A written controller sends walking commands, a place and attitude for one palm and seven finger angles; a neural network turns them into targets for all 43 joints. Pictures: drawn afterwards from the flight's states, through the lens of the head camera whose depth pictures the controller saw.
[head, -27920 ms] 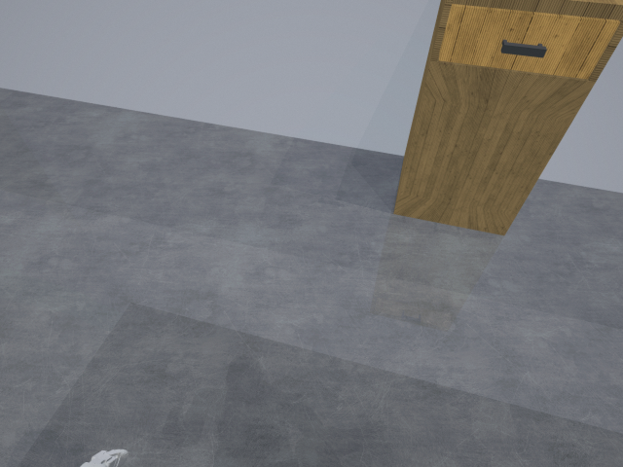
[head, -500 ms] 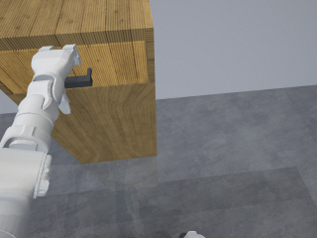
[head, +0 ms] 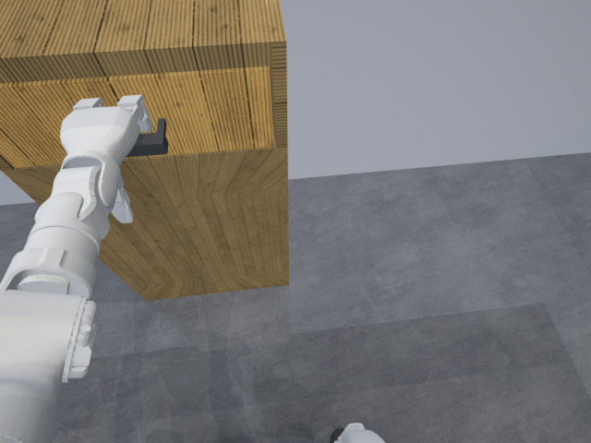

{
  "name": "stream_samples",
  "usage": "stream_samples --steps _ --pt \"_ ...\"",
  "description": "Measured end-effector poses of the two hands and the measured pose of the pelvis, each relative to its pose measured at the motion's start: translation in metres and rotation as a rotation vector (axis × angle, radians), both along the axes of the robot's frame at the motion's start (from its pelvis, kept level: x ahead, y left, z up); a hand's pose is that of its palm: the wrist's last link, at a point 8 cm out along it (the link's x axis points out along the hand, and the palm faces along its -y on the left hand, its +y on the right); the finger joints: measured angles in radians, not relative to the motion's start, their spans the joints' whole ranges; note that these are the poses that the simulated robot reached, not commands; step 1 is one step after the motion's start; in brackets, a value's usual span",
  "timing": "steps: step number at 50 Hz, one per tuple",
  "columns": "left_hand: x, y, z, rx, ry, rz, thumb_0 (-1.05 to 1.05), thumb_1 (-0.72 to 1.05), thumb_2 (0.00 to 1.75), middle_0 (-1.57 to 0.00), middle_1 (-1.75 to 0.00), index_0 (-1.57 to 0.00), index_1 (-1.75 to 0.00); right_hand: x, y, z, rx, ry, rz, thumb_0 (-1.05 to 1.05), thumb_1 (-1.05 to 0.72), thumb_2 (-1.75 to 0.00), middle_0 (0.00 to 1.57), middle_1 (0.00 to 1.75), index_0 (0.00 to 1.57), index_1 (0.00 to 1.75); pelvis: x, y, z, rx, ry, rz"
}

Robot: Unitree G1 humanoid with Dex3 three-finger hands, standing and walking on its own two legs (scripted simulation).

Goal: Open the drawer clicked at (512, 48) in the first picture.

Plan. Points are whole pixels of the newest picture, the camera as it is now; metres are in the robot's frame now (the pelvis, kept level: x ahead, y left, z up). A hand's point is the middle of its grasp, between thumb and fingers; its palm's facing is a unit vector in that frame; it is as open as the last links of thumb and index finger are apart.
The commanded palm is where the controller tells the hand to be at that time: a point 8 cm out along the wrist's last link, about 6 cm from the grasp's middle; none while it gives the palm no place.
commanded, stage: lower the fingers behind the handle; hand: left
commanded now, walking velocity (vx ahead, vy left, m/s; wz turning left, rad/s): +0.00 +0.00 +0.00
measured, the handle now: (128, 136) +0.55 +0.24 +0.05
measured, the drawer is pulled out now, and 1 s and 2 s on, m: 0.00 0.00 0.00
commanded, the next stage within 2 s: close the thumb around the handle in 0.92 s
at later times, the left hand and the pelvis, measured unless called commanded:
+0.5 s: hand (126, 175) +0.49 +0.23 +0.03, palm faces -0.05 +0.00 -1.00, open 13.8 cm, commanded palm +0.48 +0.23 +0.08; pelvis -0.01 +0.00 -0.01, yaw +0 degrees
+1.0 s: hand (127, 172) +0.50 +0.23 +0.03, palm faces -0.07 +0.00 -1.00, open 13.9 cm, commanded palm +0.48 +0.23 +0.08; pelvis -0.01 +0.00 -0.02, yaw +0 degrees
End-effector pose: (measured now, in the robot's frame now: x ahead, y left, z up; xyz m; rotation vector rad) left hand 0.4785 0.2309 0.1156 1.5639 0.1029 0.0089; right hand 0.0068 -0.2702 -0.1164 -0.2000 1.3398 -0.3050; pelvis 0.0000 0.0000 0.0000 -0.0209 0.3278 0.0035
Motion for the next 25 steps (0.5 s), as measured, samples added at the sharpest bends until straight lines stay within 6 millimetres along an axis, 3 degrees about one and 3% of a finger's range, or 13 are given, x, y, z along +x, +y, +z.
stream_samples --steps 25 --pt "-0.003 0.001 -0.03 0.004 -0.005 0.009 0.0 -0.49 0.3 -0.31 -1.2 -0.32 -1.2 -0.022 0.001 -0.008 -0.007 0.043 -0.005 0.0 -0.9 -0.89 0.21 0.3 0.2 0.3 -0.01 0.003 -0.011 -0.003 0.04 -0.001"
